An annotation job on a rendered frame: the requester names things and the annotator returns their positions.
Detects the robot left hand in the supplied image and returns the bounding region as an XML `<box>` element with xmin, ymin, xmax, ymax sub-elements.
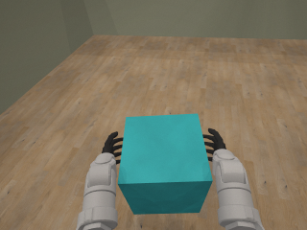
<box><xmin>102</xmin><ymin>131</ymin><xmax>124</xmax><ymax>165</ymax></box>

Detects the robot right hand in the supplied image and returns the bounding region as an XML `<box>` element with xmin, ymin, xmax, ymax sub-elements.
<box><xmin>202</xmin><ymin>128</ymin><xmax>226</xmax><ymax>162</ymax></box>

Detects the robot right forearm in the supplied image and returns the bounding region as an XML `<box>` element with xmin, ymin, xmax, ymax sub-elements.
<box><xmin>212</xmin><ymin>149</ymin><xmax>265</xmax><ymax>230</ymax></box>

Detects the robot left forearm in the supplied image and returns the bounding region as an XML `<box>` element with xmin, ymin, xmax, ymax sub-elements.
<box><xmin>76</xmin><ymin>152</ymin><xmax>118</xmax><ymax>230</ymax></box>

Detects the carton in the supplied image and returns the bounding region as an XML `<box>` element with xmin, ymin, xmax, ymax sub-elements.
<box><xmin>117</xmin><ymin>113</ymin><xmax>213</xmax><ymax>215</ymax></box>

